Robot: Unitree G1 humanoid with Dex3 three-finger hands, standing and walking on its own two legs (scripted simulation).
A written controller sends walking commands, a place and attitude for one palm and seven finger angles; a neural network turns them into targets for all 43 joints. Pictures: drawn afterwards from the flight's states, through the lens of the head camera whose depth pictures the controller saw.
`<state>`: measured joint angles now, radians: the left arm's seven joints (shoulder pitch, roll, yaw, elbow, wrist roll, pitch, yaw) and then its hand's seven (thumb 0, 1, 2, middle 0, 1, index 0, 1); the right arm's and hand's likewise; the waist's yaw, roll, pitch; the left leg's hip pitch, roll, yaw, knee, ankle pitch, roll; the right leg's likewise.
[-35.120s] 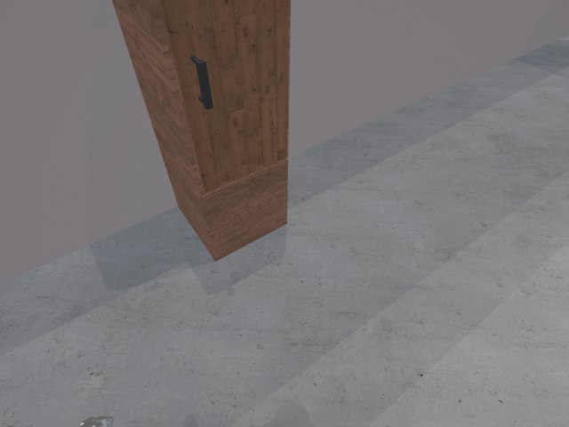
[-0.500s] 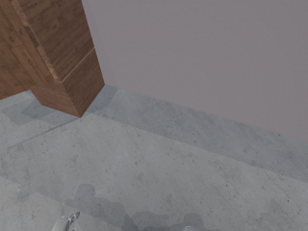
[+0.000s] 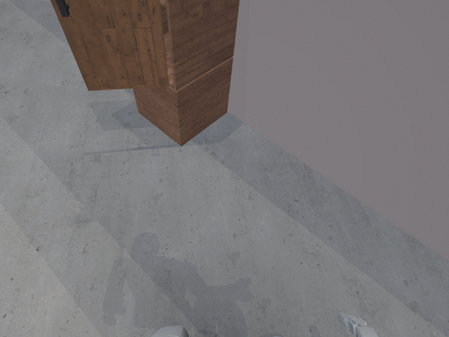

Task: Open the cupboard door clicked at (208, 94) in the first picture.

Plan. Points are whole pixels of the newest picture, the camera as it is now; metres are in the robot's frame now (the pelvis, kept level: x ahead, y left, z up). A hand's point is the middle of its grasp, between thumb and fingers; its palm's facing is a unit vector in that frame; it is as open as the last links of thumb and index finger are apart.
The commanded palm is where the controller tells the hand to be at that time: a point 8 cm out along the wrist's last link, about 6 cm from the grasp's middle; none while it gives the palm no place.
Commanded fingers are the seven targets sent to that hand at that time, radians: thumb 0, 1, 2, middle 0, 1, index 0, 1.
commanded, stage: turn to face it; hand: left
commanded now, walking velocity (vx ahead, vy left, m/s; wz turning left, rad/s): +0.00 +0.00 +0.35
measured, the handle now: out of the picture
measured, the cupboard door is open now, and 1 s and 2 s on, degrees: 52 52 52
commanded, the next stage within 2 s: take the last steps up to it in 0.40 s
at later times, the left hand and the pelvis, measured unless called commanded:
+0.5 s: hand out of the picture +0.07 +0.16 -0.14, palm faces +0.15 -0.96 -0.24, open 7.4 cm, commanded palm none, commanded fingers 0.00 0.90 0.90 -0.20 -0.30 -0.20 -0.30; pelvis +0.02 -0.04 +0.01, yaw +9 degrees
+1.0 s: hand out of the picture -0.06 +0.20 -0.17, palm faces +0.38 -0.91 -0.18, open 7.4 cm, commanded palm none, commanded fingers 0.00 0.90 0.90 -0.20 -0.30 -0.20 -0.30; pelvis +0.07 +0.05 +0.01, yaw +17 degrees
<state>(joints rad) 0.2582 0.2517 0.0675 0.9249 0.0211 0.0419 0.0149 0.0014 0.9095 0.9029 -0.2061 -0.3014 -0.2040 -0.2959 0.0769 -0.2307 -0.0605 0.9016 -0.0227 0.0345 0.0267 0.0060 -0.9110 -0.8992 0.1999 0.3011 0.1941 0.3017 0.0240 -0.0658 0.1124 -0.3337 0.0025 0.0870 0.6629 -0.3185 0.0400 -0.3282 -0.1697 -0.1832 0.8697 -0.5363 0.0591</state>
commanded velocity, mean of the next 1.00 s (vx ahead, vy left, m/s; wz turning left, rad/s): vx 0.16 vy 0.06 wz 0.19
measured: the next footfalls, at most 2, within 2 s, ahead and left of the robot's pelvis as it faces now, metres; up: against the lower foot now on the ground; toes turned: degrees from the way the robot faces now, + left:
right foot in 0.42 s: +0.05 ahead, -0.14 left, +0.00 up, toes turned +3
left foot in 0.92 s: +0.08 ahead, +0.16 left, +0.00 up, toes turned +24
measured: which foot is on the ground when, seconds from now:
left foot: down 0.00-0.42, up 0.44-0.90, down 0.92-1.00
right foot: up 0.00-0.40, down 0.42-0.92, up 0.94-1.00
